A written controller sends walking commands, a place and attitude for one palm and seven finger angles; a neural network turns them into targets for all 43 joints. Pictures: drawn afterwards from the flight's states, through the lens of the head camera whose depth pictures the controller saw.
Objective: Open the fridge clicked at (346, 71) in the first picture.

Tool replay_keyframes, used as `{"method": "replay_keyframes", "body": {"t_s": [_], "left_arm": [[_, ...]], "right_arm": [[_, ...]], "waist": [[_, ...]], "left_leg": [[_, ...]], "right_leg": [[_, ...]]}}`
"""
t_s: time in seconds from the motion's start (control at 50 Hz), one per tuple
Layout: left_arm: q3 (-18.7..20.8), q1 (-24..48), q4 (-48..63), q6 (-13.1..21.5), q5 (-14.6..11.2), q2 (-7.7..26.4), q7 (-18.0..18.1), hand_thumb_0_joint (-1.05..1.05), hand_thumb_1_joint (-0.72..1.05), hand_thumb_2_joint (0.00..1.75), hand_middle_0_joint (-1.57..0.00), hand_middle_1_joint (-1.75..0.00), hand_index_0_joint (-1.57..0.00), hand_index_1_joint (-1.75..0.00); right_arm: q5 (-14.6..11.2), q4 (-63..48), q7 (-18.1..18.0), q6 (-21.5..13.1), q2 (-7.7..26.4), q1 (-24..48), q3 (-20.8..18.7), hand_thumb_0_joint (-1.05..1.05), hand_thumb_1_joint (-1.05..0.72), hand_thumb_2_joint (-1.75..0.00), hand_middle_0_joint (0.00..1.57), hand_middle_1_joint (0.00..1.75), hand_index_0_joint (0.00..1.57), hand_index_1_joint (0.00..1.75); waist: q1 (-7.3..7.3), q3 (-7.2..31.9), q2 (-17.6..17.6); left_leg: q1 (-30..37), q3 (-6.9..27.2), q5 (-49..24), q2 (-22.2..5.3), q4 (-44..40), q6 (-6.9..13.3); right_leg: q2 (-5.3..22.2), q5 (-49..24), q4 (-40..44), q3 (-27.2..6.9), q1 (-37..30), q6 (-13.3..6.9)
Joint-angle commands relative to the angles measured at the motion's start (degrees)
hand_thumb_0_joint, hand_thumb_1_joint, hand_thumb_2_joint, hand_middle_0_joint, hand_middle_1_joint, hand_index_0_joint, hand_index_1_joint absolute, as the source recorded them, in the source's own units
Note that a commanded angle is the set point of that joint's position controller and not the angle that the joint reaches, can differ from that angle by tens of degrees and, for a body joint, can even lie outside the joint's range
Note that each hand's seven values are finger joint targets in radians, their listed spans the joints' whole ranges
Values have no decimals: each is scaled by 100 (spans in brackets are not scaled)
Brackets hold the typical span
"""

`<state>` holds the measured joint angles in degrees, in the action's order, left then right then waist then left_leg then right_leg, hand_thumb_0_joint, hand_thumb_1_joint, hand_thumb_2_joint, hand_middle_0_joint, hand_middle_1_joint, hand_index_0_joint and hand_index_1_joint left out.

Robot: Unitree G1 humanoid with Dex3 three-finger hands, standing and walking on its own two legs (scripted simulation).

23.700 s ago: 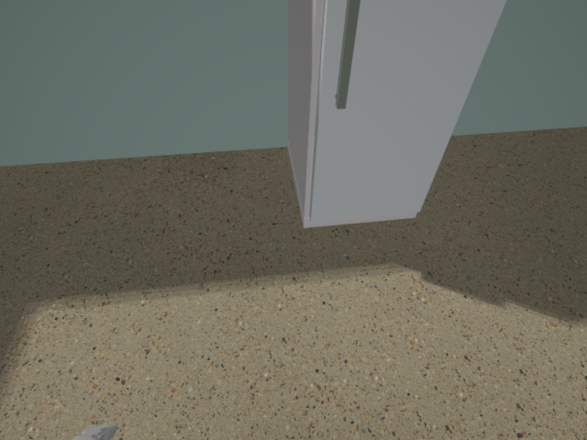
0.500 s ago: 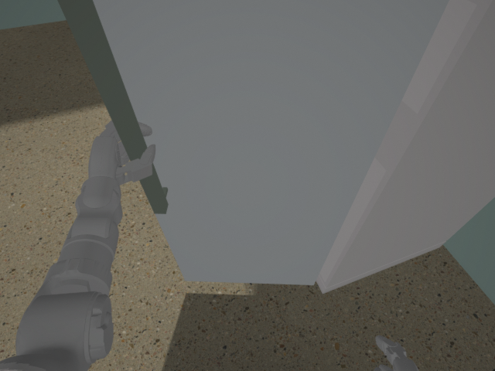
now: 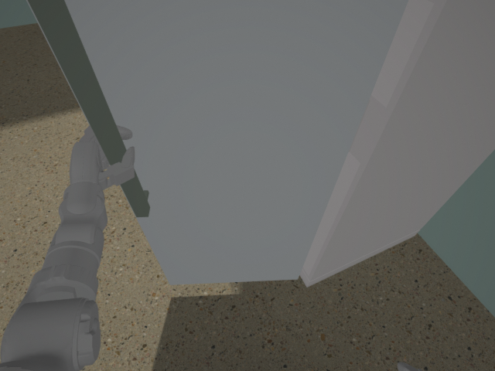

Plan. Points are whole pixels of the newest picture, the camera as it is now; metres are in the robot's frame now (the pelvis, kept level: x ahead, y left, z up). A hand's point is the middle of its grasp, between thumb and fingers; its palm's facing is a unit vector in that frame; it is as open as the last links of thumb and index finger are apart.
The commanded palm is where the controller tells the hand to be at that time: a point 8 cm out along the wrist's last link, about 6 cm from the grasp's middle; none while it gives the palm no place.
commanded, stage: loosen the grip on the handle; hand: left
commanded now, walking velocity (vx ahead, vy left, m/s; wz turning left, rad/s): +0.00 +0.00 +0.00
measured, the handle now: (111, 126) +0.48 +0.22 +0.14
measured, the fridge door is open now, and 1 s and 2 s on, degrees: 68 68 68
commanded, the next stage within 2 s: slip the hand off the handle in 0.66 s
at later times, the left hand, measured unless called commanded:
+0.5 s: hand (122, 167) +0.44 +0.21 +0.08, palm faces +0.19 -0.96 -0.20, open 12.5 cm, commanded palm +0.40 +0.27 +0.10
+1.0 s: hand (83, 173) +0.42 +0.27 +0.08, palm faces +0.24 -0.95 -0.19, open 14.6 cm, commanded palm +0.38 +0.32 +0.09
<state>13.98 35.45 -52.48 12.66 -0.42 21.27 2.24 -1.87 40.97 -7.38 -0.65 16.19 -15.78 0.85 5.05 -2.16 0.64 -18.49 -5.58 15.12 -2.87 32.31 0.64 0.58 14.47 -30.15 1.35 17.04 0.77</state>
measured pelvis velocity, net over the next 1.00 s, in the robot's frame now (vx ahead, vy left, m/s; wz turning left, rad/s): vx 0.02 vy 0.00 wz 0.02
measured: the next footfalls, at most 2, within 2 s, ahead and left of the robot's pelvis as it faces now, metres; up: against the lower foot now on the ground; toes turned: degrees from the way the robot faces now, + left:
none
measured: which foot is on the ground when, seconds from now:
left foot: down 0.00-1.00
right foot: down 0.00-1.00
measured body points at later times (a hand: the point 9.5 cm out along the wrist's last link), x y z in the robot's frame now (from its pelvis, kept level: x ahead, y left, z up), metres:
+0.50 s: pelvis -0.01 -0.01 -0.01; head +0.04 +0.00 +0.44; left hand +0.42 +0.26 +0.09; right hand +0.04 -0.29 -0.12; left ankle +0.02 +0.11 -0.73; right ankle +0.01 -0.13 -0.73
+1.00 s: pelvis +0.02 +0.00 -0.01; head +0.06 +0.01 +0.44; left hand +0.40 +0.32 +0.09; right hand +0.12 -0.26 -0.12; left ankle +0.02 +0.11 -0.73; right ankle +0.01 -0.13 -0.73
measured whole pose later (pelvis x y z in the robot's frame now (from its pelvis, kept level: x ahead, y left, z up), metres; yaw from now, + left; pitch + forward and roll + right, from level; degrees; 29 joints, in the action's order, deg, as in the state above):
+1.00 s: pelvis +0.02 +0.00 -0.01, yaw +1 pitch +9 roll -1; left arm 20.6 30.3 -45.8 10.5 -1.9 25.8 -7.7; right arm -1.4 36.7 -1.8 -3.9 14.9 -19.1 0.1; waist 2.1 4.7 0.3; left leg -28.8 -4.1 19.1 -2.4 38.9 1.0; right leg 1.3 19.0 -36.9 2.6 26.7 0.7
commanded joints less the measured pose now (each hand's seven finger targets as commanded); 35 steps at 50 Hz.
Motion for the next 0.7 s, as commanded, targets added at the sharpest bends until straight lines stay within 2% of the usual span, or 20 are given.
{"method": "replay_keyframes", "body": {"t_s": [0.0,0.04,0.06,0.08,0.1,0.12,0.14,0.18,0.22,0.28,0.3,0.38,0.44,0.46,0.48,0.54,0.58,0.62,0.66,0.68], "left_arm": [[647,1741,538,91,-38,2119,230,0,90,90,-45,-140,-45,-140],[667,1764,485,107,-31,2122,221,0,90,90,-45,-140,-45,-140],[1674,5542,2298,419,636,4076,-28,0,90,90,-45,-140,-45,-140],[2336,5884,1419,-70,567,4350,-300,0,78,84,-45,-140,-45,-140],[634,3807,129,-355,563,2053,-547,0,66,78,-45,-140,-45,-140],[1045,2946,-578,-342,441,1708,-676,0,54,73,-45,-140,-45,-140],[1369,2924,155,-57,179,2198,-606,0,42,67,-45,-140,-45,-140],[941,2916,441,337,357,1905,-485,0,17,55,-45,-140,-45,-140],[556,2839,569,498,462,1634,-392,0,-7,43,-45,-140,-45,-140],[506,2959,493,365,199,1637,-376,0,-43,26,-44,-138,-44,-138],[483,3077,677,329,169,1705,-381,0,-55,20,-42,-137,-42,-137],[335,3341,917,220,198,1699,-332,0,-55,20,-37,-130,-37,-130],[331,3321,1238,331,92,1547,-247,0,-55,20,-33,-125,-33,-125],[1036,2895,719,343,161,2380,-236,0,-55,20,-32,-123,-32,-123],[1146,2721,941,406,132,2551,-260,0,-55,20,-30,-122,-30,-122],[518,2593,1610,478,96,1740,-424,0,-55,20,-26,-117,-26,-117],[392,2355,1738,398,-50,1462,-488,0,-55,20,-25,-115,-25,-115],[480,2150,1633,248,-162,1468,-538,0,-55,20,-25,-115,-25,-115],[386,2288,1853,162,-143,1410,-555,0,-55,20,-25,-115,-25,-115],[420,2179,1982,142,-135,1413,-533,0,-55,20,-25,-115,-25,-115]], "right_arm": [[-3,-582,-77,-196,846,62,-284,0,-90,-90,20,30,20,30],[8,-577,-71,-208,853,52,-299,0,-90,-90,20,30,20,30],[167,-854,161,-465,747,-431,-750,0,-90,-90,20,30,20,30],[386,-402,330,-745,1200,26,-953,0,-90,-90,20,30,20,30],[211,-607,330,-758,937,-530,-770,0,-90,-90,20,30,20,30],[208,-444,450,-771,863,-682,-646,0,-90,-90,20,30,20,30],[230,-568,511,-726,1004,-477,-583,0,-90,-90,20,30,20,30],[272,-769,591,-655,925,-377,-547,0,-90,-90,20,30,20,30],[220,-815,666,-617,888,-466,-566,0,-90,-90,20,30,20,30],[73,-895,657,-603,968,-451,-509,0,-90,-90,20,30,20,30],[48,-908,643,-605,965,-457,-506,0,-90,-90,20,30,20,30],[17,-837,598,-634,933,-564,-471,0,-90,-90,20,30,20,30],[48,-746,594,-664,879,-639,-495,0,-90,-90,20,30,20,30],[77,-619,564,-616,978,-766,-511,0,-90,-90,20,30,20,30],[87,-691,548,-582,988,-742,-465,0,-90,-90,20,30,20,30],[76,-765,613,-599,838,-719,-521,0,-90,-90,20,30,20,30],[60,-796,616,-616,841,-775,-524,0,-90,-90,20,30,20,30],[34,-751,622,-594,871,-792,-538,0,-90,-90,20,30,20,30],[19,-764,614,-590,858,-759,-536,0,-90,-90,20,30,20,30],[23,-803,598,-605,832,-756,-532,0,-90,-90,20,30,20,30]], "waist": [[-429,1553,-120],[-439,1581,-99],[-495,1379,-833],[-249,3048,782],[-50,2989,-33],[-83,2182,-375],[-274,2088,-396],[-188,2091,166],[-128,2184,377],[-31,1879,-188],[-56,2013,-127],[-4,1960,148],[-28,2331,104],[-135,2196,-154],[-235,2319,-80],[-201,2788,496],[-150,2729,347],[-173,2544,104],[-126,2466,159],[-201,2494,284]], "left_leg": [[299,638,-997,-420,-354,-36],[403,640,-1018,-445,-359,-24],[416,162,-676,-329,-211,150],[472,289,-2205,73,-1009,79],[973,158,-2841,134,-361,-104],[709,262,-2283,174,-276,-11],[511,245,-1375,184,-329,41],[303,243,-626,232,-302,104],[306,299,-29,199,-276,116],[-69,336,645,206,-281,180],[-88,286,648,215,-269,187],[-73,348,517,235,-199,201],[139,379,-45,232,-38,180],[-171,353,-182,245,34,187],[-249,334,-407,286,56,205],[374,342,-1170,242,195,147],[521,398,-1572,208,262,155],[366,422,-1461,192,224,132],[346,441,-1409,203,214,136],[397,430,-1577,218,256,147]], "right_leg": [[689,-895,520,-530,-733,-149],[644,-837,517,-510,-646,-130],[489,-1305,837,-642,-753,-116],[-21,-2796,-352,-11,-1007,-510],[-71,-2036,-118,271,-205,-320],[-168,-1763,113,272,320,-233],[-129,-1316,153,140,211,-219],[-121,-661,107,101,424,-276],[-127,-31,83,64,714,-281],[-70,529,219,-41,748,-228],[-62,571,242,-121,653,-200],[-90,449,168,-105,797,-206],[-147,-63,51,-70,650,-195],[-134,-257,-8,-102,525,-186],[-132,-523,-95,-111,320,-186],[-165,-1180,-269,-37,396,-217],[-206,-1383,-294,37,497,-217],[-206,-1382,-260,44,480,-183],[-197,-1337,-251,61,551,-173],[-206,-1422,-291,62,517,-196]]}}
